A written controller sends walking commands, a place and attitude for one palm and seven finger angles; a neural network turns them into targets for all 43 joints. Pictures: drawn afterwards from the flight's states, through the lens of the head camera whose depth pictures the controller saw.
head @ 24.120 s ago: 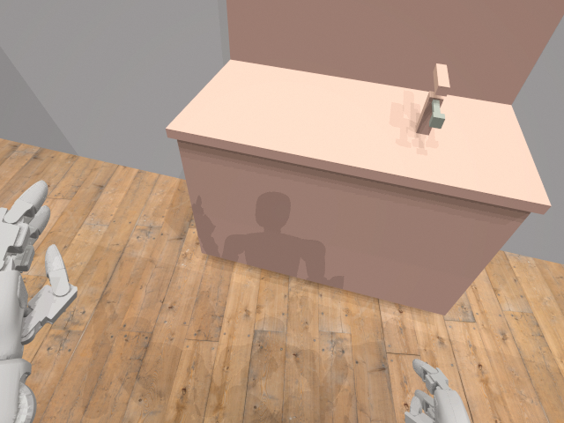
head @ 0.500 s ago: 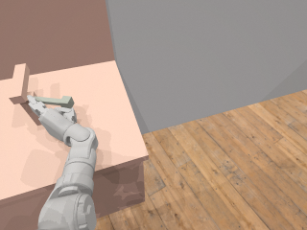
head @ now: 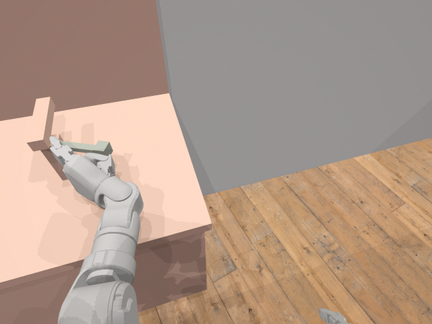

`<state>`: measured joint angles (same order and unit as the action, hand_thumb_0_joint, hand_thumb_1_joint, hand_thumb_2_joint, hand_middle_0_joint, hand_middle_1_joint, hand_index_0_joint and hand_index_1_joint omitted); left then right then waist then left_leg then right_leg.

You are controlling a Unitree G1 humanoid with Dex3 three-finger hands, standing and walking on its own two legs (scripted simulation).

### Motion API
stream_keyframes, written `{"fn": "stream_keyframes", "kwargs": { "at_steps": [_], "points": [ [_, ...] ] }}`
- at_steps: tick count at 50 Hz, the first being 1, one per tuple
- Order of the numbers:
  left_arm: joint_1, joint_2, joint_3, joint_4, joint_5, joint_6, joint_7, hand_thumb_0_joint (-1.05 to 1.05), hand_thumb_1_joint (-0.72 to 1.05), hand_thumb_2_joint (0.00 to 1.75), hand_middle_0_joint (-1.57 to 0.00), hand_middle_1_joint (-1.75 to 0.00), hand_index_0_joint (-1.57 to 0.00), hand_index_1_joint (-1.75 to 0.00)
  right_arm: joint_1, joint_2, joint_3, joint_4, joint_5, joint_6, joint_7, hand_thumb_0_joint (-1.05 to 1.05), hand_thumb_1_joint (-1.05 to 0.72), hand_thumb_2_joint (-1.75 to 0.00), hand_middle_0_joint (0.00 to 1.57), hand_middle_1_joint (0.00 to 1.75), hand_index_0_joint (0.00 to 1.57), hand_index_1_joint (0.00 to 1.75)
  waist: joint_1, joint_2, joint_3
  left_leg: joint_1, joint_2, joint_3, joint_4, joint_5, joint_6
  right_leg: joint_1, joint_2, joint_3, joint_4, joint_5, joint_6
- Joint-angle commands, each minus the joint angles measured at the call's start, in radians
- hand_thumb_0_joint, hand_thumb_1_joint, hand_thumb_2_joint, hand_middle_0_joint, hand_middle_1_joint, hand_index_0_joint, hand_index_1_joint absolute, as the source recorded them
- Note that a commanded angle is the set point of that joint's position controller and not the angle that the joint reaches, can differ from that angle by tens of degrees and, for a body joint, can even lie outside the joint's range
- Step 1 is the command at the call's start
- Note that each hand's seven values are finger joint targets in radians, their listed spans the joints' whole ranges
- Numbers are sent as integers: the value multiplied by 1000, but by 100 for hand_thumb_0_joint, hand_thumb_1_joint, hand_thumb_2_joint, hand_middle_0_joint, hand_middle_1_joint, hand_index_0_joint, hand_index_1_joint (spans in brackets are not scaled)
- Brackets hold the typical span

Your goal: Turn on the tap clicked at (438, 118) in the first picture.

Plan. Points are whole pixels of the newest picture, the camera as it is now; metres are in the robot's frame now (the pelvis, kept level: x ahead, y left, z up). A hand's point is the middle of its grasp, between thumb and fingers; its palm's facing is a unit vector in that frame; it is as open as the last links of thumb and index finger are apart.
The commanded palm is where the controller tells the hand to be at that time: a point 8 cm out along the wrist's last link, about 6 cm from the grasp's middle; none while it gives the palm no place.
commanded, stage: lift the hand up off the lever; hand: left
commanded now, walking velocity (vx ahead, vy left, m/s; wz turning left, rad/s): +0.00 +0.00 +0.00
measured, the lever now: (103, 150) +0.45 +0.25 +0.07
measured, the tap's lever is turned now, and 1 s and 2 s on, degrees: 64 64 64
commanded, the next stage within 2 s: draw the hand back beside the body in 1.64 s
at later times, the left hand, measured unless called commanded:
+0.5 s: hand (105, 156) +0.40 +0.23 +0.09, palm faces +0.82 -0.57 -0.08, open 7.6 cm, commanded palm +0.35 +0.24 +0.11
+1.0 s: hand (97, 149) +0.40 +0.23 +0.12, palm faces +0.82 -0.56 -0.07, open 7.7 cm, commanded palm +0.34 +0.24 +0.13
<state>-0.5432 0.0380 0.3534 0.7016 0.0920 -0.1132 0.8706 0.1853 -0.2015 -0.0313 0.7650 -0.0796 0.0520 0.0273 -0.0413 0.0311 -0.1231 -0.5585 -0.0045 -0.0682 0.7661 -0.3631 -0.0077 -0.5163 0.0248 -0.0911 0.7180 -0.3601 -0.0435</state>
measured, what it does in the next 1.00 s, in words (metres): stands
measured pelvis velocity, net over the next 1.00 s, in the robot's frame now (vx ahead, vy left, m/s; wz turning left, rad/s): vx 0.01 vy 0.00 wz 0.00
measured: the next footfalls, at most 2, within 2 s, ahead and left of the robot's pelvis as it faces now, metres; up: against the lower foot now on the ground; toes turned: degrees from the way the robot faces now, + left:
none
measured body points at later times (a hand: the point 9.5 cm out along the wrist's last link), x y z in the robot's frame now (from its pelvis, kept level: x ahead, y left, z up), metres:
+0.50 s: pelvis +0.02 +0.00 +0.01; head +0.03 +0.00 +0.46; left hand +0.36 +0.25 +0.10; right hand +0.14 -0.24 -0.11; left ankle +0.01 +0.12 -0.71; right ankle +0.00 -0.09 -0.71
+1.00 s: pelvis +0.01 +0.00 +0.01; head +0.02 +0.00 +0.46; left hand +0.35 +0.26 +0.13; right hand +0.16 -0.22 -0.10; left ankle +0.01 +0.12 -0.71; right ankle +0.00 -0.09 -0.71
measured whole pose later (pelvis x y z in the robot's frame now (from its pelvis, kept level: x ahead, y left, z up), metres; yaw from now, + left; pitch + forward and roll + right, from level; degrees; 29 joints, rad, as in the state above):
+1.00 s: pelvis +0.01 +0.00 +0.01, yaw +0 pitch +5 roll -1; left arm -0.47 0.02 0.28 0.48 0.05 0.10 0.84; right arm 0.14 -0.19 -0.02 0.78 -0.05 0.06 0.00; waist 0.01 0.04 -0.09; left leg -0.39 -0.01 -0.06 0.65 -0.33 0.00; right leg -0.35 0.02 -0.08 0.60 -0.33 -0.03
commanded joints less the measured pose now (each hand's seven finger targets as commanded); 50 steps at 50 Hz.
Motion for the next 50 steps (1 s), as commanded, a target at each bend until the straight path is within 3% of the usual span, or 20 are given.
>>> {"fn": "stream_keyframes", "kwargs": {
  "at_steps": [1, 2, 4, 7, 9, 10, 13, 14, 15, 19, 23, 25, 27, 34, 36, 39, 43, 46, 49, 50],
  "points": [
    [-429, 150, -59, -227, 48, -53, 4, 0, 90, 90, -15, -15, -15, -15, -41, -122, -41, -109, 2, -31, -13, 0, -90, -90, 20, 30, 20, 30, -13, -9, -285, 135, -2, 33, -80, 246, 17, 161, -32, 35, -106, 249, 10],
    [-436, 139, -67, -230, 47, -49, 4, 0, 90, 90, -15, -15, -15, -15, -42, -123, -39, -111, 0, -33, -12, 0, -90, -90, 20, 30, 20, 30, -12, -10, -277, 141, -2, 37, -81, 252, 19, 161, -32, 35, -109, 260, 11],
    [-380, 181, -19, -227, 35, -35, 1, 0, 90, 90, -15, -15, -15, -15, -44, -129, -44, -114, 3, -29, -17, 0, -90, -90, 20, 30, 20, 30, 2, -29, -284, 135, -2, 36, -89, 263, 18, 189, -30, 35, -115, 273, 11],
    [-362, 153, -42, -256, 19, -19, -6, 0, 90, 90, -15, -15, -15, -15, -43, -124, -42, -124, 8, -28, -16, 0, -90, -90, 20, 30, 20, 30, 10, -35, -307, 151, -5, 45, -90, 299, 19, 224, -34, 38, -115, 333, 14],
    [-333, 185, -10, -246, 16, -3, -8, 0, 90, 90, -15, -15, -15, -15, -43, -130, -43, -120, 10, -22, -19, 0, -90, -90, 20, 30, 20, 30, 16, -41, -289, 144, -3, 40, -103, 300, 16, 237, -34, 36, -121, 331, 13],
    [-355, 157, -40, -262, 15, -1, -12, 0, 90, 90, -15, -15, -15, -15, -44, -127, -39, -125, 13, -21, -19, 0, -90, -90, 20, 30, 20, 30, 7, -57, -269, 151, -3, 42, -109, 306, 19, 235, -36, 34, -124, 340, 15],
    [-365, 170, -31, -285, 13, 6, -11, 0, 90, 90, -15, -15, -15, -15, -53, -127, -41, -126, 16, -24, -20, 0, -90, -90, 20, 30, 20, 30, 12, -64, -263, 153, -3, 45, -111, 296, 23, 244, -38, 39, -138, 341, 17],
    [-356, 194, -12, -302, 16, 7, -11, 0, 90, 90, -15, -15, -15, -15, -60, -128, -43, -123, 16, -23, -23, 0, -90, -90, 20, 30, 20, 30, 19, -30, -266, 163, -2, 46, -118, 302, 19, 250, -36, 40, -141, 331, 13],
    [-372, 156, -53, -321, 17, 7, -14, 0, 90, 90, -15, -15, -15, -15, -59, -124, -40, -125, 17, -23, -21, 0, -90, -90, 20, 30, 20, 30, 12, -28, -275, 180, -3, 44, -120, 313, 18, 248, -36, 37, -136, 334, 12],
    [-326, 170, -38, -365, 22, 21, -12, 0, 90, 90, -15, -15, -15, -15, -65, -123, -44, -126, 14, -26, -20, 0, -90, -90, 20, 30, 20, 30, 29, 2, -294, 207, 1, 45, -119, 365, 11, 268, -33, 30, -131, 372, 7],
    [-285, 169, -39, -410, 10, 43, -18, 0, 90, 90, -15, -15, -15, -15, -74, -121, -44, -139, 21, -22, -21, 0, -90, -90, 20, 30, 20, 30, 38, -32, -295, 210, 3, 49, -122, 397, 13, 306, -39, 32, -134, 429, 9],
    [-303, 136, -76, -434, 5, 53, -24, 0, 90, 90, -15, -15, -15, -15, -89, -118, -40, -138, 23, -24, -23, 0, -90, -90, 20, 30, 20, 30, 30, -14, -262, 225, 5, 46, -135, 386, 10, 285, -37, 29, -142, 394, 9],
    [-310, 141, -72, -425, 2, 60, -23, 0, 90, 90, -15, -15, -15, -15, -98, -119, -39, -134, 24, -28, -25, 0, -90, -90, 20, 30, 20, 30, 27, -39, -238, 220, 5, 44, -139, 362, 13, 276, -36, 29, -155, 367, 10],
    [-306, 155, -60, -430, 7, 94, -20, 0, 90, 90, -15, -15, -15, -15, -121, -116, -35, -126, 22, -30, -31, 0, -90, -90, 20, 30, 20, 30, 41, -3, -244, 239, 3, 42, -156, 349, 5, 279, -33, 26, -168, 324, 5],
    [-356, 136, -88, -453, 10, 95, -20, 0, 90, 90, -15, -15, -15, -15, -130, -112, -32, -128, 24, -32, -33, 0, -90, -90, 20, 30, 20, 30, 35, 9, -251, 251, 4, 42, -156, 355, 3, 274, -35, 27, -165, 325, 4],
    [-342, 151, -72, -459, 9, 104, -15, 0, 90, 90, -15, -15, -15, -15, -130, -115, -33, -123, 20, -34, -34, 0, -90, -90, 20, 30, 20, 30, 41, -12, -267, 260, 6, 38, -159, 371, -2, 287, -32, 24, -165, 334, 4],
    [-333, 120, -98, -469, 8, 118, -16, 0, 90, 90, -15, -15, -15, -15, -136, -110, -33, -127, 22, -36, -32, 0, -90, -90, 20, 30, 20, 30, 42, -22, -281, 270, 7, 41, -155, 399, -3, 298, -34, 22, -160, 369, 5],
    [-315, 91, -120, -443, -2, 145, -24, 0, 90, 90, -15, -15, -15, -15, -145, -111, -30, -127, 27, -36, -34, 0, -90, -90, 20, 30, 20, 30, 38, -32, -241, 266, 6, 43, -174, 363, 0, 290, -36, 23, -181, 330, 7],
    [-290, 100, -108, -423, -16, 172, -34, 0, 90, 90, -15, -15, -15, -15, -153, -119, -29, -125, 34, -33, -39, 0, -90, -90, 20, 30, 20, 30, 44, -36, -209, 261, 5, 40, -197, 338, -2, 299, -36, 25, -205, 300, 5],
    [-315, 72, -139, -436, -18, 173, -40, 0, 90, 90, -15, -15, -15, -15, -160, -114, -24, -127, 38, -35, -38, 0, -90, -90, 20, 30, 20, 30, 37, -31, -200, 272, 5, 41, -200, 334, 1, 289, -37, 24, -207, 291, 5]
  ]
}}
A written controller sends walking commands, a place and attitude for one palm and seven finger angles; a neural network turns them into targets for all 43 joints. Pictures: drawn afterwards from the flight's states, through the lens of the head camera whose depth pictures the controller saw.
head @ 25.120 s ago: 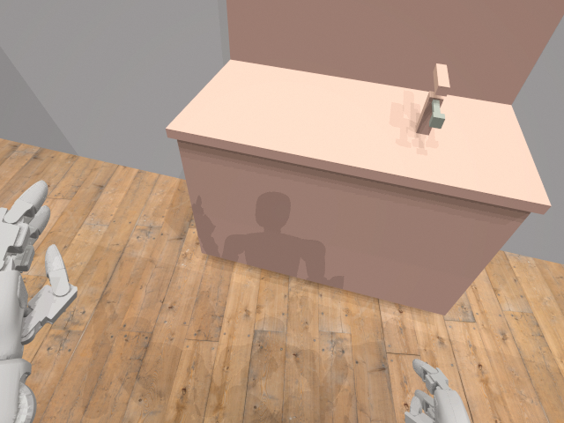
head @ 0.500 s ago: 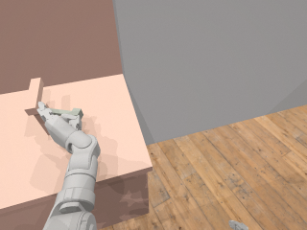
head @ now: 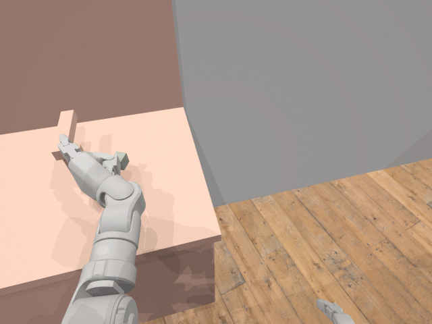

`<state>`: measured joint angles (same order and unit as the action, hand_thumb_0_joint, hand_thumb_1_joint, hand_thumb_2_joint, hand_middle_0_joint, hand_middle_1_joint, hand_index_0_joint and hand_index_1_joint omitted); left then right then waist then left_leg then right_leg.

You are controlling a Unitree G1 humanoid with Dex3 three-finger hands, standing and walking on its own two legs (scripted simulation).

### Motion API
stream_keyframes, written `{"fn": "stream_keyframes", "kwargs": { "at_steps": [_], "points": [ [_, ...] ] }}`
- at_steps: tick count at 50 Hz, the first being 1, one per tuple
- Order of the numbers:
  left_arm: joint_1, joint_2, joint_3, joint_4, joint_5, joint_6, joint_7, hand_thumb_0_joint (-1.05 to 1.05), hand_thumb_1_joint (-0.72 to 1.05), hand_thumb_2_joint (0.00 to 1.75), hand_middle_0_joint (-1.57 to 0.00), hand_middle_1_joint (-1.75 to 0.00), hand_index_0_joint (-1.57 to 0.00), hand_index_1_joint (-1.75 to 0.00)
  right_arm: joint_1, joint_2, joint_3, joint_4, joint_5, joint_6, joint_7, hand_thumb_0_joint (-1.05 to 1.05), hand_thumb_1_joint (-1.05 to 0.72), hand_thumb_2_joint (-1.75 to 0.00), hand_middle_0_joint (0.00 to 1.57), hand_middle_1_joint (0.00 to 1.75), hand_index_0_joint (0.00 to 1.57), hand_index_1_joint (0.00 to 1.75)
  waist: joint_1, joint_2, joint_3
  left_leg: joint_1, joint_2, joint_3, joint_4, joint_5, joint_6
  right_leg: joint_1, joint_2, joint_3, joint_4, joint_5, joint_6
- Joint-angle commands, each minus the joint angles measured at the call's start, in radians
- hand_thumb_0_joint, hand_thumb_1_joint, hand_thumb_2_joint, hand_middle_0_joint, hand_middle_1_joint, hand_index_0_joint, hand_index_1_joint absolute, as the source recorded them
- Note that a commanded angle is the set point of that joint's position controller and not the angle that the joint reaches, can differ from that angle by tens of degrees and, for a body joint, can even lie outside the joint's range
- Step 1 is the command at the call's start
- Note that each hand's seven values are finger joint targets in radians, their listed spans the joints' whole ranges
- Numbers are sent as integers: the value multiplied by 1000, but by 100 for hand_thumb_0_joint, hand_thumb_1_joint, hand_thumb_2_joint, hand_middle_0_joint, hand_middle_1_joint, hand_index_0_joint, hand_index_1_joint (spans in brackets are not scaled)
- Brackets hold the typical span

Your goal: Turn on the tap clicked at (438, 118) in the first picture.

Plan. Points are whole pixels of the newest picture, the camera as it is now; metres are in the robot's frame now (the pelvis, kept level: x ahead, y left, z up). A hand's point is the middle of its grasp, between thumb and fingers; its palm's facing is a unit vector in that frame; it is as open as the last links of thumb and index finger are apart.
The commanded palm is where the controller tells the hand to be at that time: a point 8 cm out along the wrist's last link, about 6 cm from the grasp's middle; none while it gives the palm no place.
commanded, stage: lift the hand up off the lever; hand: left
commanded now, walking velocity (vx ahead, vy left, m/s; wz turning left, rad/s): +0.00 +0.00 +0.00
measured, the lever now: (120, 160) +0.43 +0.25 +0.05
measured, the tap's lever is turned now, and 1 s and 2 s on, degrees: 64 64 64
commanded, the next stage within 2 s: draw the hand back beside the body in 0.64 s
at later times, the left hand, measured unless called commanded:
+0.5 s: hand (112, 159) +0.37 +0.22 +0.13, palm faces +0.82 -0.57 -0.06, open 7.8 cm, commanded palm +0.32 +0.23 +0.13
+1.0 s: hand (122, 167) +0.34 +0.19 +0.14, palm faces +0.39 -0.91 -0.11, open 7.8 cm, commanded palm +0.29 +0.24 +0.14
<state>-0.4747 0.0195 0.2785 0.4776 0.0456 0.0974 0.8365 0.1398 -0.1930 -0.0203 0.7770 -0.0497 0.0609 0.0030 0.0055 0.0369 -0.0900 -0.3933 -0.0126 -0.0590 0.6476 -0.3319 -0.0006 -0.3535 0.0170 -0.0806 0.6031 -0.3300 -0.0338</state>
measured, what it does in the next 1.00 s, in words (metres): stands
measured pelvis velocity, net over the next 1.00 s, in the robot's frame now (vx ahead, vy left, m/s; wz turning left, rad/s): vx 0.00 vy -0.01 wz -0.06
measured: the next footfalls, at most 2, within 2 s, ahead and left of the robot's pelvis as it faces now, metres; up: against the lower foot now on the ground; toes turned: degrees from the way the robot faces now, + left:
none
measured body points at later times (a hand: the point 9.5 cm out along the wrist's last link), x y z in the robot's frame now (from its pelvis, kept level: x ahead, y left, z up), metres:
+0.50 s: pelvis -0.01 -0.01 +0.01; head -0.01 -0.02 +0.46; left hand +0.32 +0.25 +0.13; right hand +0.17 -0.23 -0.10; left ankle +0.00 +0.12 -0.73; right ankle -0.01 -0.10 -0.73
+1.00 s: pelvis +0.00 -0.01 +0.01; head -0.02 -0.02 +0.46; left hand +0.32 +0.24 +0.15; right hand +0.15 -0.25 -0.09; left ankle +0.00 +0.12 -0.73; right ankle -0.01 -0.10 -0.73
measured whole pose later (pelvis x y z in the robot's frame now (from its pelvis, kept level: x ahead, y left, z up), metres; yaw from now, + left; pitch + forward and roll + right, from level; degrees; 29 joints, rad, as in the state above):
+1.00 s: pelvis +0.00 -0.01 +0.01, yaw -3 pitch -2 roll +0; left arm -0.11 0.20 0.19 0.12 -0.09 0.09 0.27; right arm 0.16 -0.22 0.00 0.69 0.02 0.09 -0.07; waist 0.00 0.04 -0.04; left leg -0.18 0.01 0.00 0.49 -0.29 0.00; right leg -0.18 0.03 -0.02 0.49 -0.28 -0.04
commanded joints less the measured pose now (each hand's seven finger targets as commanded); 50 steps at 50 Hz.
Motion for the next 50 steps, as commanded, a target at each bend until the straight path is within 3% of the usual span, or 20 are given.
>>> {"fn": "stream_keyframes", "kwargs": {
  "at_steps": [1, 6, 9, 15, 23, 24, 26, 28, 29, 33, 34, 37, 38, 39, 41, 45, 47, 48, 49, 50],
  "points": [
    [-403, 90, -69, -238, 30, -40, -3, 0, 90, 90, -15, -15, -15, -15, -117, -121, -36, -142, 7, -50, -14, 0, -90, -90, 20, 30, 20, 30, -5, -31, -245, 115, 13, 30, -83, 304, -7, 128, -28, 14, -92, 257, -6],
    [-385, 125, -38, -304, 31, -48, 12, 0, 90, 90, -15, -15, -15, -15, -119, -116, -39, -145, 2, -58, -13, 0, -90, -90, 20, 30, 20, 30, 11, -43, -288, 133, 12, 36, -77, 347, -7, 172, -29, 17, -88, 316, -3],
    [-376, 146, -24, -298, 40, -29, 12, 0, 90, 90, -15, -15, -15, -15, -129, -118, -38, -137, 2, -51, -17, 0, -90, -90, 20, 30, 20, 30, 13, -34, -269, 125, 14, 34, -88, 343, -12, 179, -32, 18, -94, 311, -6],
    [-352, 106, -64, -312, 25, 3, -4, 0, 90, 90, -15, -15, -15, -15, -155, -114, -31, -143, 11, -54, -21, 0, -90, -90, 20, 30, 20, 30, 9, -34, -220, 131, 11, 39, -110, 303, -3, 173, -36, 22, -122, 269, -2],
    [-376, 98, -81, -324, 16, 17, -15, 0, 90, 90, -15, -15, -15, -15, -178, -114, -28, -140, 14, -70, -30, 0, -90, -90, 20, 30, 20, 30, 8, -46, -212, 151, 8, 39, -123, 275, 3, 175, -41, 29, -149, 241, 2],
    [-376, 124, -57, -305, 18, 23, -14, 0, 90, 90, -15, -15, -15, -15, -172, -116, -28, -129, 14, -67, -33, 0, -90, -90, 20, 30, 20, 30, 9, -52, -197, 147, 11, 34, -133, 259, -1, 174, -39, 27, -157, 213, 0],
    [-385, 88, -88, -298, 18, 27, -14, 0, 90, 90, -15, -15, -15, -15, -184, -113, -25, -134, 17, -70, -31, 0, -90, -90, 20, 30, 20, 30, 7, -54, -185, 147, 9, 35, -137, 235, 3, 161, -41, 28, -163, 186, 1],
    [-402, 87, -89, -300, 22, 27, -9, 0, 90, 90, -15, -15, -15, -15, -183, -111, -25, -132, 15, -74, -31, 0, -90, -90, 20, 30, 20, 30, 6, -40, -193, 155, 8, 37, -130, 254, 4, 162, -42, 29, -160, 214, 0],
    [-390, 125, -53, -309, 21, 25, -6, 0, 90, 90, -15, -15, -15, -15, -180, -115, -29, -128, 14, -71, -33, 0, -90, -90, 20, 30, 20, 30, 16, -36, -206, 154, 11, 34, -136, 254, -2, 172, -38, 28, -158, 204, -2],
    [-390, 119, -53, -330, 26, 17, 5, 0, 90, 90, -15, -15, -15, -15, -179, -108, -29, -140, 10, -69, -29, 0, -90, -90, 20, 30, 20, 30, 22, -44, -254, 160, 9, 45, -116, 312, 2, 201, -45, 32, -135, 299, 2],
    [-340, 166, -3, -311, 23, 21, 8, 0, 90, 90, -15, -15, -15, -15, -172, -113, -33, -137, 9, -62, -30, 0, -90, -90, 20, 30, 20, 30, 35, -66, -254, 148, 10, 41, -122, 309, -1, 215, -42, 30, -138, 293, 3],
    [-366, 144, -29, -331, 30, 22, 3, 0, 90, 90, -15, -15, -15, -15, -174, -110, -30, -143, 11, -56, -29, 0, -90, -90, 20, 30, 20, 30, 22, -58, -261, 151, 11, 50, -112, 335, 3, 218, -49, 35, -128, 343, 5],
    [-295, 124, -201, -412, 79, 9, -149, 0, 90, 90, -15, -15, -15, -15, -125, -135, -34, -151, 12, -34, -44, 0, -90, -90, 20, 30, 20, 30, -29, -95, -257, 190, 11, 57, -116, 379, 18, 223, -42, 55, -85, 449, -1],
    [-256, 210, -108, -449, 48, 1, -218, 0, 90, 90, -15, -16, -15, -16, -119, -138, -40, -182, 25, -24, -59, 0, -90, -90, 20, 30, 20, 30, -4, -55, -296, 215, 11, 60, -120, 407, 24, 257, -39, 61, -94, 486, -7],
    [-230, 248, -105, -520, 18, -20, -304, 0, 90, 90, -15, -16, -15, -16, -125, -126, -30, -204, 38, -18, -80, 0, -90, -90, 20, 30, 20, 30, 7, -31, -293, 238, 10, 64, -133, 422, 31, 295, -39, 69, -98, 524, -1],
    [35, 292, -71, -558, -100, -48, -525, 0, 90, 90, -16, -17, -16, -17, -125, -124, -9, -248, 70, -9, -99, 0, -90, -90, 20, 30, 20, 30, 29, -67, -191, 230, 18, 66, -173, 385, 33, 315, -26, 75, -130, 518, 3],
    [124, 319, -3, -591, -165, -35, -555, 0, 90, 90, -16, -18, -16, -18, -155, -117, -2, -274, 84, -19, -108, 0, -90, -90, 20, 30, 20, 30, 62, -75, -161, 213, 16, 70, -194, 346, 31, 335, -24, 76, -159, 478, 8],
    [295, 521, 69, -502, -114, -73, -587, 0, 90, 90, -16, -18, -16, -18, -71, -129, -15, -243, 63, -32, -81, 0, -90, -90, 20, 30, 20, 30, 41, -79, -96, 224, 31, 66, -217, 312, 36, 325, -46, 83, -181, 473, 20],
    [343, 523, 97, -516, -128, -99, -615, 0, 90, 90, -16, -19, -16, -19, -71, -131, -16, -256, 72, -35, -67, 0, -90, -90, 20, 30, 20, 30, 60, -30, -82, 210, 25, 65, -234, 309, 32, 336, -40, 76, -186, 430, 7],
    [340, 473, 36, -558, -130, -121, -641, 0, 90, 90, -16, -19, -16, -19, -85, -125, -10, -274, 74, -42, -64, 0, -90, -90, 20, 30, 20, 30, 45, -56, -52, 212, 24, 73, -239, 310, 36, 320, -38, 78, -194, 423, 10]
  ]
}}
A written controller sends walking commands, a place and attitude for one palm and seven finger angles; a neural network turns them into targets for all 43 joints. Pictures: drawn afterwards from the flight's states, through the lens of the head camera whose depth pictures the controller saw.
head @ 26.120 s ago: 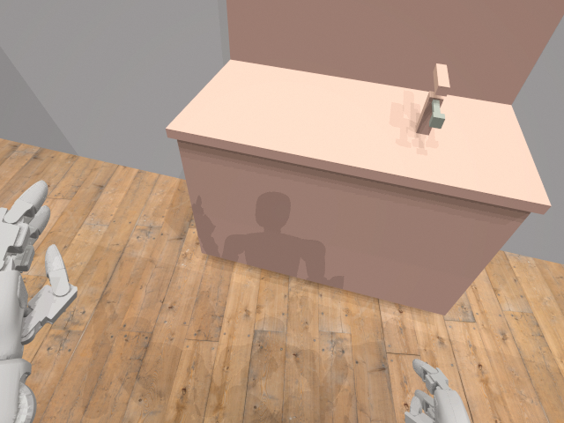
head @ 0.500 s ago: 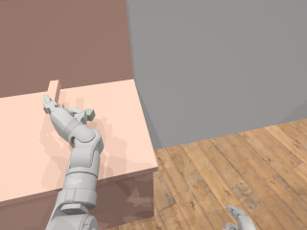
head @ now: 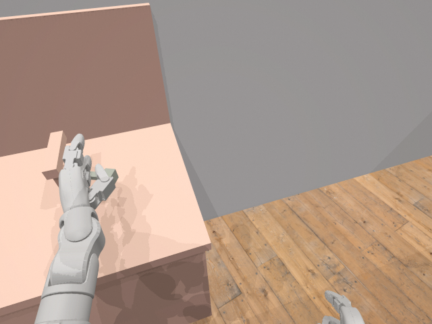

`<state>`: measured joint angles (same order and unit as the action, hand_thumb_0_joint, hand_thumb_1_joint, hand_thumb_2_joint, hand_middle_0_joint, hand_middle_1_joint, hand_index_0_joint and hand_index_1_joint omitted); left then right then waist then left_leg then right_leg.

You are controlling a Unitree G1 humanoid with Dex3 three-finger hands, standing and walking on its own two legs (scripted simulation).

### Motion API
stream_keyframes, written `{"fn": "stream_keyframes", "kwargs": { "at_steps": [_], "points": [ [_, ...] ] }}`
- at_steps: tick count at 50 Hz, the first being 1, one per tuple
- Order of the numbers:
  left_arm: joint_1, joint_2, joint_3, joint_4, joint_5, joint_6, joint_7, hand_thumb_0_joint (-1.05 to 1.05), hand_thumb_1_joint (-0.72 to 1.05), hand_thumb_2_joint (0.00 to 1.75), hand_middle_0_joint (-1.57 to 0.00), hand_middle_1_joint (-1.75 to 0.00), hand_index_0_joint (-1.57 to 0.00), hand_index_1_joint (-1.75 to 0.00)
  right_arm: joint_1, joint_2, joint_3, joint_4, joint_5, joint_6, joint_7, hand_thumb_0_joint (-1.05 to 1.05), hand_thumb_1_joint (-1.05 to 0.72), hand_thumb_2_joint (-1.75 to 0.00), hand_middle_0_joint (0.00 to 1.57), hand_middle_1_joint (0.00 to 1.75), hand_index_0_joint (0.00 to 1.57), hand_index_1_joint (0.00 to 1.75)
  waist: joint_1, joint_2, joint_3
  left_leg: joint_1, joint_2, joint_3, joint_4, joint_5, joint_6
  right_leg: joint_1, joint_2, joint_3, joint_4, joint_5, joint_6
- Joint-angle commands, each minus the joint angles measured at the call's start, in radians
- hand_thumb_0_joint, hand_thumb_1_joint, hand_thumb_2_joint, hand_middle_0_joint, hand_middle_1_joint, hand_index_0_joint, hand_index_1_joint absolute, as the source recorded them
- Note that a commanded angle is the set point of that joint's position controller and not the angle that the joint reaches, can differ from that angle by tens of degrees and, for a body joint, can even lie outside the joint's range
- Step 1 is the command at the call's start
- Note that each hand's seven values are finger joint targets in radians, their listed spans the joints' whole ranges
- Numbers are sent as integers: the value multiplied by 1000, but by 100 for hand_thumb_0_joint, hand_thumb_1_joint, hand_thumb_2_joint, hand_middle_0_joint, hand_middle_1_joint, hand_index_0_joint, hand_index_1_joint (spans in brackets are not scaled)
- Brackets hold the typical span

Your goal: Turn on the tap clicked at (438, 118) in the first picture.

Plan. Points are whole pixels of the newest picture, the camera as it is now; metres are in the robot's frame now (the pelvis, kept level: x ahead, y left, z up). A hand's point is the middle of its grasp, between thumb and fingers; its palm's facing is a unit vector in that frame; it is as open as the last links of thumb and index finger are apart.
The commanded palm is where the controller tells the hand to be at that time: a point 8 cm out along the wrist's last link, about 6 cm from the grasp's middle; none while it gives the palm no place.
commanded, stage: draw the hand back beside the body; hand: left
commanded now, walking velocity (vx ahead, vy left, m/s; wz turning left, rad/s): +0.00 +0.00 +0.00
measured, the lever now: (109, 177) +0.42 +0.28 +0.04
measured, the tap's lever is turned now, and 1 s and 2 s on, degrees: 64 64 64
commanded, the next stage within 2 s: step back with the hand held close in 1.22 s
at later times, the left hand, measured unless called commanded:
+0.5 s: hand (75, 219) +0.24 +0.24 +0.13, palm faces +0.33 -0.91 -0.27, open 7.6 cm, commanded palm +0.20 +0.28 +0.16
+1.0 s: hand (38, 235) +0.19 +0.26 +0.16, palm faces +0.41 -0.84 -0.35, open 7.4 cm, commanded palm +0.15 +0.30 +0.18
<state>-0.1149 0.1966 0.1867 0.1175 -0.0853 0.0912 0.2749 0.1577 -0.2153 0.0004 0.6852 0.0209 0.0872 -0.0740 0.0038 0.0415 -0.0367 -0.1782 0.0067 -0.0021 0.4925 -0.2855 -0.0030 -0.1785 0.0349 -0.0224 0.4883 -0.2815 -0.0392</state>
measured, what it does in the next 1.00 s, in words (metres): stands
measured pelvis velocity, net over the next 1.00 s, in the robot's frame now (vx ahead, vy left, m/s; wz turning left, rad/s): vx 0.00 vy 0.02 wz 0.02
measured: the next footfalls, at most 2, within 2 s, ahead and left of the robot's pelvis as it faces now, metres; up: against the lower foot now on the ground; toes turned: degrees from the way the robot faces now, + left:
none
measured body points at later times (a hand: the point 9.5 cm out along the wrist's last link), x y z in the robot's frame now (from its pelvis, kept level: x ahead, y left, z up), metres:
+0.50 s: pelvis -0.01 +0.01 +0.01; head -0.03 -0.01 +0.46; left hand +0.22 +0.29 +0.15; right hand +0.17 -0.20 -0.08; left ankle -0.01 +0.12 -0.74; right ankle -0.01 -0.09 -0.74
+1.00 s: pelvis +0.00 +0.02 +0.01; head -0.02 +0.00 +0.45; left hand +0.17 +0.30 +0.18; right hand +0.19 -0.20 -0.08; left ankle -0.01 +0.12 -0.74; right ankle -0.01 -0.09 -0.74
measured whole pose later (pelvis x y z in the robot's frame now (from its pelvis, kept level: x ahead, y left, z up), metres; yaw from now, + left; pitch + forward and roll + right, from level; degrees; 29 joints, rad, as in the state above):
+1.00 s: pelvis +0.00 +0.02 +0.01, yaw +1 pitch -4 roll -1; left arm 0.45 0.33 0.26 -0.41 -0.08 -0.10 0.12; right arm 0.18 -0.22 0.00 0.64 0.00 -0.07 -0.04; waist 0.05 0.06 0.02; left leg -0.09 -0.01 -0.01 0.43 -0.26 0.02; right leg -0.07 0.02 -0.03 0.38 -0.24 -0.02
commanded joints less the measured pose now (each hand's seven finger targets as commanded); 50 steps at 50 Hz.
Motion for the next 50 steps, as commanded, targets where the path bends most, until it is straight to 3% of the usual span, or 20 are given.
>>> {"fn": "stream_keyframes", "kwargs": {
  "at_steps": [1, 4, 6, 10, 13, 17, 19, 20, 23, 25, 31, 34, 36, 39, 43, 44, 50],
  "points": [
    [-61, 299, 112, -261, -1, -136, -96, 0, 90, 90, -16, -19, -16, -19, -116, -105, -33, -196, 6, -80, 15, 0, -90, -90, 20, 30, 20, 30, 39, -39, -95, 18, 8, 17, -88, 255, 38, 132, -55, 24, -93, 355, 15],
    [-175, 293, 56, -432, 2, -192, -120, 0, 90, 90, -17, -20, -17, -20, -127, -114, -36, -204, 6, -126, 14, 0, -90, -90, 20, 30, 20, 30, 10, 53, -74, 93, 10, 10, -104, 224, 35, 83, -47, 27, -135, 278, 10],
    [-192, 283, 33, -442, 9, -211, -119, 0, 90, 90, -17, -21, -17, -21, -121, -120, -35, -197, 2, -157, 14, 0, -90, -90, 20, 30, 20, 30, 1, 90, -63, 125, 8, -1, -117, 190, 33, 56, -39, 22, -150, 218, 6],
    [-141, 234, -15, -413, 15, -234, -116, 0, 90, 90, -17, -22, -17, -22, -112, -125, -35, -177, -1, -191, 9, 0, -90, -90, 20, 30, 20, 30, -4, 44, -46, 151, 8, -20, -144, 137, 34, 44, -34, 15, -165, 150, 7],
    [-12, 259, 37, -357, 10, -239, -121, 0, 90, 90, -18, -23, -18, -23, -111, -131, -39, -171, -4, -185, 10, 0, -90, -90, 20, 30, 20, 30, 16, -79, -58, 122, 7, -18, -151, 142, 40, 84, -36, 13, -169, 156, 10],
    [99, 275, 86, -388, 4, -252, -140, 0, 90, 90, -18, -24, -18, -24, -122, -119, -37, -185, -5, -169, 18, 0, -90, -90, 20, 30, 20, 30, 37, -60, -59, 94, 7, -10, -161, 159, 37, 123, -42, 15, -173, 176, 8],
    [131, 305, 124, -406, 3, -253, -146, 0, 90, 90, -18, -25, -18, -25, -124, -117, -34, -185, -7, -163, 21, 0, -90, -90, 20, 30, 20, 30, 44, -9, -34, 78, 7, -12, -167, 161, 31, 128, -43, 16, -181, 177, 4],
    [130, 294, 119, -435, 2, -256, -150, 0, 90, 90, -18, -25, -18, -25, -125, -109, -32, -192, -4, -161, 23, 0, -90, -90, 20, 30, 20, 30, 41, 26, -32, 80, 10, -10, -169, 159, 28, 126, -44, 16, -181, 173, 3],
    [128, 307, 130, -494, 2, -259, -150, 0, 90, 90, -19, -26, -19, -26, -129, -107, -30, -201, -9, -169, 23, 0, -90, -90, 20, 30, 20, 30, 40, 23, -35, 91, 13, -11, -165, 165, 30, 122, -42, 14, -185, 182, 4],
    [138, 307, 133, -542, 7, -262, -147, 0, 90, 90, -19, -26, -19, -26, -123, -105, -31, -204, -11, -177, 22, 0, -90, -90, 20, 30, 20, 30, 37, 63, -46, 103, 13, -12, -161, 180, 28, 124, -43, 16, -183, 191, 1],
    [243, 264, 107, -570, 4, -254, -149, 0, 90, 90, -19, -28, -19, -28, -118, -114, -37, -203, -14, -190, 24, 0, -90, -90, 20, 30, 20, 30, 36, -15, -28, 107, 19, -16, -151, 215, 31, 113, -41, 9, -174, 222, 4],
    [284, 261, 110, -588, 8, -251, -149, 0, 90, 90, -20, -29, -20, -29, -116, -115, -39, -195, -15, -192, 25, 0, -90, -90, 20, 30, 20, 30, 37, 2, -12, 103, 17, -18, -147, 223, 29, 107, -43, 9, -175, 222, 4],
    [316, 272, 125, -618, 7, -255, -145, 0, 90, 90, -20, -30, -20, -30, -117, -117, -42, -199, -16, -194, 25, 0, -90, -90, 20, 30, 20, 30, 42, -17, -31, 100, 18, -20, -142, 225, 30, 116, -45, 6, -167, 226, 6],
    [343, 303, 159, -676, 12, -259, -140, 0, 90, 90, -20, -30, -20, -30, -115, -117, -43, -198, -18, -198, 23, 0, -90, -90, 20, 30, 20, 30, 47, 31, -37, 103, 18, -25, -140, 242, 25, 123, -46, 6, -163, 234, 3],
    [411, 308, 178, -737, 13, -262, -137, 0, 90, 90, -20, -30, -20, -30, -111, -111, -43, -204, -19, -207, 26, 0, -90, -90, 20, 30, 20, 30, 52, 45, -56, 100, 21, -28, -124, 281, 22, 131, -47, 2, -147, 262, 1],
    [422, 313, 186, -751, 16, -260, -136, 0, 90, 90, -20, -30, -20, -30, -108, -111, -42, -202, -18, -207, 27, 0, -90, -90, 20, 30, 20, 30, 52, 82, -40, 97, 21, -31, -127, 281, 17, 125, -46, 2, -150, 251, -1],
    [471, 266, 162, -705, 6, -252, -144, 0, 90, 90, -20, -30, -20, -30, -106, -114, -45, -203, -16, -204, 25, 0, -90, -90, 20, 30, 20, 30, 40, -23, 20, 68, 26, -26, -120, 246, 23, 79, -46, -5, -150, 234, 6]
  ]
}}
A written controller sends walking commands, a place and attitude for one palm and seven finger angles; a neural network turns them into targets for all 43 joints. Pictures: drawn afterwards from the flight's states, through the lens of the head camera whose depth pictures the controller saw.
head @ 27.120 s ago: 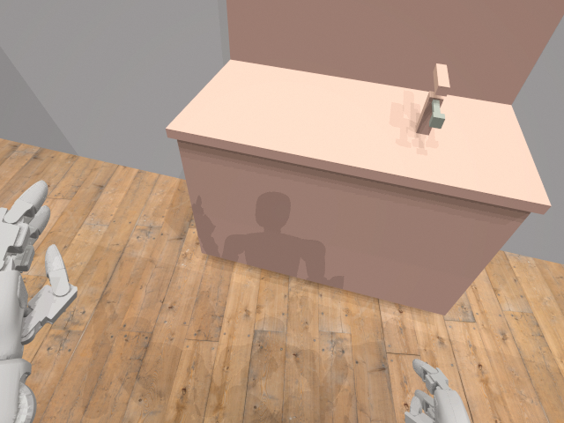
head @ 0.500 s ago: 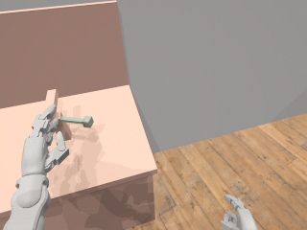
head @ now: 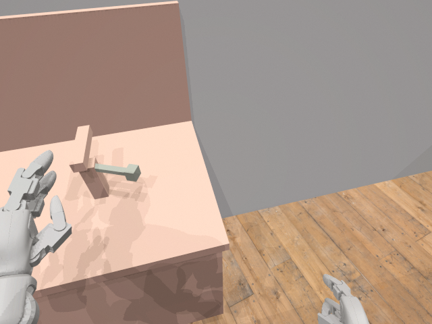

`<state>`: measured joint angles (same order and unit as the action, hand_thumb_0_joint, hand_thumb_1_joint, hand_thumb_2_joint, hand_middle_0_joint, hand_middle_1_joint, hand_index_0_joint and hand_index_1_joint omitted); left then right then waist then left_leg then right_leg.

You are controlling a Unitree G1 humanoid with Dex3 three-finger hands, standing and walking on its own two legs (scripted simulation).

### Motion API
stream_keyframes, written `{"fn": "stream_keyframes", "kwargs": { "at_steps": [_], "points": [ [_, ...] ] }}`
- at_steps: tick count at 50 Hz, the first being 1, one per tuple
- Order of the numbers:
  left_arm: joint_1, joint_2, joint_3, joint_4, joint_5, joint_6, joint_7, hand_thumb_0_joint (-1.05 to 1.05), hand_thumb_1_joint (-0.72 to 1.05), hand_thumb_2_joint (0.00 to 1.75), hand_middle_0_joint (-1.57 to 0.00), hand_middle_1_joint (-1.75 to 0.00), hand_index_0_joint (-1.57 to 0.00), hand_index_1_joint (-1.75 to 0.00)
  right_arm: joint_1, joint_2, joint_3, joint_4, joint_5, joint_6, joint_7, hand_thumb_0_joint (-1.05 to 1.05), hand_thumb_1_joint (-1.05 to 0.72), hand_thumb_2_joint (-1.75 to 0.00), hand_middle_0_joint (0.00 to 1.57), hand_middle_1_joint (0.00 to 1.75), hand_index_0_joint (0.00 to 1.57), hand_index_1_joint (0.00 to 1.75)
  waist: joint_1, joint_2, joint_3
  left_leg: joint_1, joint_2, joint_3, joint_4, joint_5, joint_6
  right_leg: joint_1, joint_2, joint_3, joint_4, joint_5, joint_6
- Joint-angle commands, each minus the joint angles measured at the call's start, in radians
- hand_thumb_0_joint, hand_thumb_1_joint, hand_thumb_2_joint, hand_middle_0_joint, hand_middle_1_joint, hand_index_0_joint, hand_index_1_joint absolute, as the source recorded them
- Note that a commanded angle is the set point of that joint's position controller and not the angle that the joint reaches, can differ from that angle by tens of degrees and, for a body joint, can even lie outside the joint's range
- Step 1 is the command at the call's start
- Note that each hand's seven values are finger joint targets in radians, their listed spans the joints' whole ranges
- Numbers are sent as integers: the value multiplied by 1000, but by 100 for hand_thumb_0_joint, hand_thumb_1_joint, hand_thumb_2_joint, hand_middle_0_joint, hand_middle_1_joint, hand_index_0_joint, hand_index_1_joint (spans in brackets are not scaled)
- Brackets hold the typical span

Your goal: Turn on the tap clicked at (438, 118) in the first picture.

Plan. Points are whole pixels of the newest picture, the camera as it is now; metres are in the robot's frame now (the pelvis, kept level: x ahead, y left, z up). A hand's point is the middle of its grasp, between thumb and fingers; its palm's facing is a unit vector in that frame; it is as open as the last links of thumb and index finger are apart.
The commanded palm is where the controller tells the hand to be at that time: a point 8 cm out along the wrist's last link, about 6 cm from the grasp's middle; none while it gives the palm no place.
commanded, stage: draw the hand back beside the body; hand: left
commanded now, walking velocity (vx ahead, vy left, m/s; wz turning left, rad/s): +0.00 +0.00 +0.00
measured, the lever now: (132, 172) +0.42 +0.25 +0.04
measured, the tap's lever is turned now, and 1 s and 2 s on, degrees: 64 64 64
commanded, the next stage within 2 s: step back with the hand held close in 0.22 s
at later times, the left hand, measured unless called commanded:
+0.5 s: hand (61, 215) +0.21 +0.25 +0.17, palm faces +0.41 -0.82 -0.41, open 7.4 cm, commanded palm +0.15 +0.27 +0.17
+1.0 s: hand (24, 292) +0.11 +0.25 +0.15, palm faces +0.38 -0.83 -0.41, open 7.4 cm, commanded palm +0.07 +0.29 +0.17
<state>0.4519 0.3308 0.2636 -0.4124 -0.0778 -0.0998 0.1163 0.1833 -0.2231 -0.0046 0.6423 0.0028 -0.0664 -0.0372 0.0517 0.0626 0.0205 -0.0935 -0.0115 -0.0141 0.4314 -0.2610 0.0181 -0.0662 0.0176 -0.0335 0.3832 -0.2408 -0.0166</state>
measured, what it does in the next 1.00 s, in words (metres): shifts its weight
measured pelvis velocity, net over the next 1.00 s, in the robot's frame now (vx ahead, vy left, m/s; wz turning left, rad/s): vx -0.09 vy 0.01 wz -0.01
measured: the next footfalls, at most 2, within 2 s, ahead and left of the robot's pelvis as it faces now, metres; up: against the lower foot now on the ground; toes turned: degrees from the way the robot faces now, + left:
right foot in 1.20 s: -0.10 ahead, -0.11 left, +0.00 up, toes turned +5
left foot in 1.40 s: -0.05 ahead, +0.12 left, +0.00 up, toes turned +3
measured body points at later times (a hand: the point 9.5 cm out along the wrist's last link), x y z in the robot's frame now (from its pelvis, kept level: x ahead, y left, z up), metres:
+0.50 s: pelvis -0.01 +0.00 +0.00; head -0.01 -0.02 +0.45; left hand +0.18 +0.29 +0.19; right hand +0.18 -0.23 -0.09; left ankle -0.01 +0.11 -0.74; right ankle -0.02 -0.11 -0.74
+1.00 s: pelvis -0.09 +0.01 -0.01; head -0.09 +0.01 +0.44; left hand +0.09 +0.30 +0.17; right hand +0.08 -0.22 -0.09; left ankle -0.01 +0.11 -0.74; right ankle -0.02 -0.11 -0.74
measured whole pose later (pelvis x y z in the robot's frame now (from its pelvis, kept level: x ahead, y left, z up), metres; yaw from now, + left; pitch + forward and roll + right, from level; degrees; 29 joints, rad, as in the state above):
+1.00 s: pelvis -0.09 +0.01 -0.01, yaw -1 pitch +0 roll -2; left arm 0.50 0.34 0.31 -0.45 -0.03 -0.16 0.14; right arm 0.20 -0.23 0.00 0.57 0.01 -0.02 -0.07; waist 0.02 0.05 0.01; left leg -0.39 -0.01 0.00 0.58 -0.26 0.04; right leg -0.34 0.01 -0.03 0.47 -0.14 0.00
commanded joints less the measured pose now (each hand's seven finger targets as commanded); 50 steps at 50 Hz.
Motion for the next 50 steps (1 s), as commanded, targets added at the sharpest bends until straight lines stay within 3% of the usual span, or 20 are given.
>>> {"fn": "stream_keyframes", "kwargs": {
  "at_steps": [1, 6, 9, 13, 16, 17, 18, 19, 21, 23, 25, 28, 29, 31, 34, 38, 42, 48, 49, 50],
  "points": [
    [-113, 133, 83, -170, -2, -60, 14, 0, 90, 90, -20, -30, -20, -30, -135, -107, -40, -162, 3, -48, -13, 0, -90, -90, 20, 30, 20, 30, -9, -46, -29, -21, 44, -16, -61, 201, 4, -41, -28, 7, -46, 174, -15],
    [-144, 150, 93, -184, 2, -64, 19, 0, 90, 90, -20, -30, -20, -30, -136, -105, -40, -162, 2, -48, -22, 0, -90, -90, 20, 30, 20, 30, -4, -19, -69, -5, 38, -18, -57, 190, 8, -31, -32, 11, -42, 166, -16],
    [-151, 170, 103, -227, 8, -64, 26, 0, 90, 90, -20, -30, -20, -30, -132, -104, -35, -161, -2, -56, -21, 0, -90, -90, 20, 30, 20, 30, 1, 39, -108, 8, 32, -26, -57, 216, 1, -4, -32, 11, -36, 182, -20],
    [-108, 170, 107, -238, 6, -64, 29, 0, 90, 90, -20, -30, -20, -30, -130, -103, -38, -164, -3, -64, -19, 0, -90, -90, 20, 30, 20, 30, 5, -13, -122, 12, 36, -22, -44, 273, 3, 8, -32, 4, -22, 240, -20],
    [-94, 159, 106, -198, 1, -58, 25, 0, 90, 90, -20, -30, -20, -30, -129, -100, -35, -159, -1, -59, -18, 0, -90, -90, 20, 30, 20, 30, 1, -17, -68, -10, 37, -18, -48, 250, 1, -13, -33, 3, -30, 226, -17],
    [-138, 182, 126, -207, -1, -59, 26, 0, 90, 90, -20, -30, -20, -30, -134, -102, -37, -157, 1, -56, -19, 0, -90, -90, 20, 30, 20, 30, -1, -10, -68, -11, 36, -14, -46, 230, 4, -18, -34, 8, -35, 215, -17],
    [-295, 327, 278, -292, -2, -96, 28, 0, 90, 90, -20, -30, -20, -30, -128, -104, -28, -198, 8, -39, -27, 0, -90, -90, 20, 30, 20, 30, -13, -17, -13, -53, 66, -28, -5, 200, 28, -93, -90, 122, -82, 324, -10],
    [-307, 323, 269, -259, 3, -113, 22, 0, 90, 90, -20, -30, -20, -30, -122, -96, -28, -178, 7, -31, -33, 0, -90, -90, 20, 30, 20, 30, -23, -26, -14, -51, 60, -41, 11, 180, 23, -97, -119, 138, -82, 371, -18],
    [-98, 169, 154, -117, 12, -91, 1, 0, 90, 90, -20, -30, -20, -30, -111, -102, -34, -180, 3, -11, -33, 0, -90, -90, 20, 30, 20, 30, -32, -102, -69, -22, 79, -38, 31, 281, 24, -95, -131, 113, -48, 447, -9],
    [-39, 128, 112, -114, 14, -80, -8, 0, 90, 90, -20, -30, -20, -30, -107, -114, -42, -200, 9, 10, -28, 0, -90, -90, 20, 30, 20, 30, -32, -51, -143, 5, 103, -30, 31, 382, 24, -71, -131, 98, -10, 482, 2],
    [10, 125, 107, -134, 16, -78, -8, 0, 90, 90, -20, -30, -20, -30, -113, -116, -42, -216, 8, 23, -29, 0, -90, -90, 20, 30, 20, 30, -27, -11, -171, 5, 119, -33, 12, 450, 23, -75, -113, 76, 13, 440, 11],
    [18, 176, 143, -218, 21, -80, 2, 0, 90, 90, -20, -30, -20, -30, -123, -120, -46, -241, 10, 43, -33, 0, -90, -90, 20, 30, 20, 30, -24, -43, -204, -30, 124, -46, 11, 441, 22, -65, -112, 79, 24, 420, 9],
    [1, 226, 181, -262, 23, -86, 8, 0, 90, 90, -20, -30, -20, -30, -132, -121, -46, -247, 7, 47, -37, 0, -90, -90, 20, 30, 20, 30, -20, -35, -210, -42, 121, -51, 4, 437, 20, -60, -112, 78, 33, 412, 8],
    [-6, 240, 200, -301, 23, -98, 15, 0, 90, 90, -20, -30, -20, -30, -132, -115, -47, -260, 9, 49, -43, 0, -90, -90, 20, 30, 20, 30, -19, -42, -212, -75, 121, -62, -2, 407, 21, -63, -105, 74, 46, 374, 9],
    [-6, 283, 244, -329, 23, -108, 27, 0, 90, 90, -20, -30, -20, -30, -138, -116, -47, -261, 6, 41, -49, 0, -90, -90, 20, 30, 20, 30, -15, 35, -187, -138, 126, -83, -27, 319, 24, -78, -93, 82, 58, 293, 12],
    [14, 213, 196, -274, 23, -115, 28, 0, 90, 90, -20, -30, -20, -30, -118, -115, -49, -258, 10, 23, -46, 0, -90, -90, 20, 30, 20, 30, -29, 41, -139, -235, 125, -87, -52, 70, 31, -98, -84, 96, 47, 174, 12],
    [8, 176, 157, -231, 35, -119, 30, 0, 90, 90, -20, -30, -20, -30, -100, -126, -51, -253, 13, 6, -45, 0, -90, -90, 20, 30, 20, 30, -39, -22, -93, -304, 113, -99, -51, -195, 39, -164, -93, 126, -16, -30, 8],
    [-74, 204, 153, -250, 51, -133, 49, 0, 90, 90, -20, -30, -20, -30, -85, -126, -46, -235, 7, -17, -48, 0, -90, -90, 20, 30, 20, 30, -48, -110, -56, -252, 85, -95, 69, -241, 34, -357, -141, 169, -101, -269, -16],
    [-101, 238, 175, -280, 54, -138, 54, 0, 90, 90, -20, -30, -20, -30, -89, -132, -46, -229, 3, -20, -52, 0, -90, -90, 20, 30, 20, 30, -51, -81, -59, -247, 88, -108, 59, -243, 34, -367, -139, 167, -91, -267, -19],
    [-111, 217, 163, -298, 56, -143, 56, 0, 90, 90, -20, -30, -20, -30, -86, -124, -42, -229, 3, -25, -52, 0, -90, -90, 20, 30, 20, 30, -53, -50, -74, -258, 101, -126, 27, -246, 39, -343, -126, 141, -52, -235, -14]
  ]
}}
